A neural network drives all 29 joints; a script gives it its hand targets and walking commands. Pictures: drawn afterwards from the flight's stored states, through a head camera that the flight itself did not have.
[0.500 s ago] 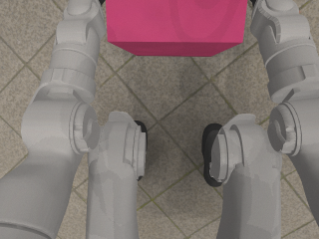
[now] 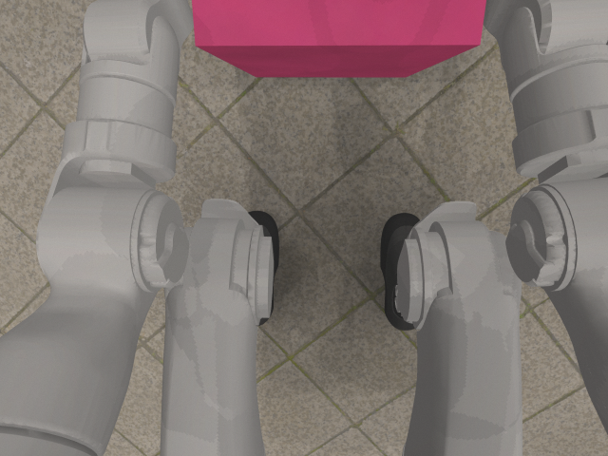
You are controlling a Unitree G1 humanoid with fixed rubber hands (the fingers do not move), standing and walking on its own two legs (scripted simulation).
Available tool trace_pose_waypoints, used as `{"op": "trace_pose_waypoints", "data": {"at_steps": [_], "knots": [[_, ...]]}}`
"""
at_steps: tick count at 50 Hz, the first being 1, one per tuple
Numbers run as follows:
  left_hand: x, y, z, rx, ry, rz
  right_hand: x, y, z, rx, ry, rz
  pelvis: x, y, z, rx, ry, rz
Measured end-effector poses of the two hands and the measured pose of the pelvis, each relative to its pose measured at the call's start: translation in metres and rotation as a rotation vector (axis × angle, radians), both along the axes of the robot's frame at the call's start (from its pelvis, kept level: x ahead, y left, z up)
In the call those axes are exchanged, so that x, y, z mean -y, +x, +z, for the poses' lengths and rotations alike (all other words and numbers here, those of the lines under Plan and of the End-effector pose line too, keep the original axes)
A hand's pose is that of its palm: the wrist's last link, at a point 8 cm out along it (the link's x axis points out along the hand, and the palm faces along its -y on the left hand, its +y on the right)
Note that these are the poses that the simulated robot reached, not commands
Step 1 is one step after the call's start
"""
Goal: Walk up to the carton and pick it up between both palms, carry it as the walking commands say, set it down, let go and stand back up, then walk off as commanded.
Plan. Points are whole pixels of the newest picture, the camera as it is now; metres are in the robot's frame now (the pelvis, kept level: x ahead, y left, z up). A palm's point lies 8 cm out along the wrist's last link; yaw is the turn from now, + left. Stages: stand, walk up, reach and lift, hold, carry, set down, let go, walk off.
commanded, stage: reach and lift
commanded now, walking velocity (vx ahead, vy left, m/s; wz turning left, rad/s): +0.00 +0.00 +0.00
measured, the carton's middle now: out of the picture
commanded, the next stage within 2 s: none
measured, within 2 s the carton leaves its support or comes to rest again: neither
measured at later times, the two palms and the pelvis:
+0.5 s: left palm out of the picture +0.55 +0.16 -0.10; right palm out of the picture +0.56 -0.14 -0.11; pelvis +0.00 -0.01 +0.04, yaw +0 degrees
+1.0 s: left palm out of the picture +0.53 +0.17 -0.03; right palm out of the picture +0.55 -0.14 -0.03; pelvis -0.01 +0.00 +0.08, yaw -1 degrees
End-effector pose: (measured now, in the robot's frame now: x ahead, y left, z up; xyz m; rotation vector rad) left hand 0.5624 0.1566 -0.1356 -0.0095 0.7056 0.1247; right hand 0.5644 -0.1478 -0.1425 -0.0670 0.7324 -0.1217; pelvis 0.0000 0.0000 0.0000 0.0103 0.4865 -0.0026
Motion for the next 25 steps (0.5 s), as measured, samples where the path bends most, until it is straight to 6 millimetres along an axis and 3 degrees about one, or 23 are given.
{"op": "trace_pose_waypoints", "data": {"at_steps": [8, 19, 25], "knots": [[0.003, -0.002, 0.016, 0.021, -0.014, 0.028, 0.002, 0.014, 0.031, 0.025, 0.002, 0.006, 0.002, -0.003, 0.015, -0.009, 0.007, -0.004], [-0.003, 0.0, 0.023, 0.003, 0.014, 0.023, -0.003, 0.005, 0.016, 0.005, 0.019, 0.016, 0.01, 0.005, 0.025, -0.034, 0.024, -0.007], [-0.003, -0.017, 0.034, 0.001, 0.011, 0.037, -0.004, -0.007, 0.03, 0.004, 0.038, 0.01, 0.01, 0.005, 0.035, -0.014, 0.032, -0.013]]}}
